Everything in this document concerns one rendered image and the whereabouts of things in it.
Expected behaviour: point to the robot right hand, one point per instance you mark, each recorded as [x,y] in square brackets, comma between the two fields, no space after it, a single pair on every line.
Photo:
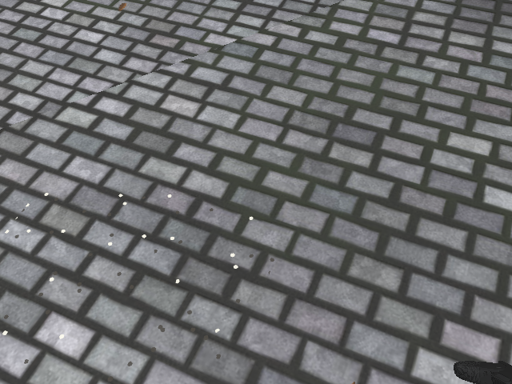
[484,372]

